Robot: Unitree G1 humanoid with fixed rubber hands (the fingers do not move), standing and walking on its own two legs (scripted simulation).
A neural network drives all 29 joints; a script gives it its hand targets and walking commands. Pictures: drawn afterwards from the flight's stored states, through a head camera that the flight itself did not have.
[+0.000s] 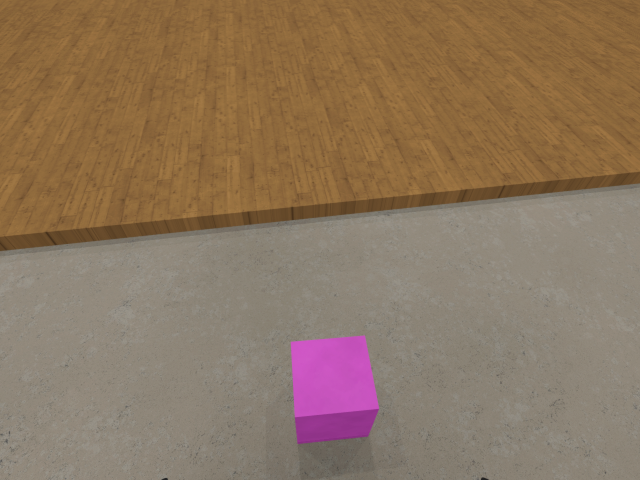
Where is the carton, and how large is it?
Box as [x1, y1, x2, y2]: [291, 336, 378, 443]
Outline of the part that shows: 364,336 291,342 294,411 297,443 367,436 378,410 378,405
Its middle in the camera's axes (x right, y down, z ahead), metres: +0.03 +0.44 +1.10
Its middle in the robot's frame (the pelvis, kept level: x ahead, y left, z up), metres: +0.46 -0.03 -0.64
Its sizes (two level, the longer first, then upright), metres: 0.210 0.200 0.250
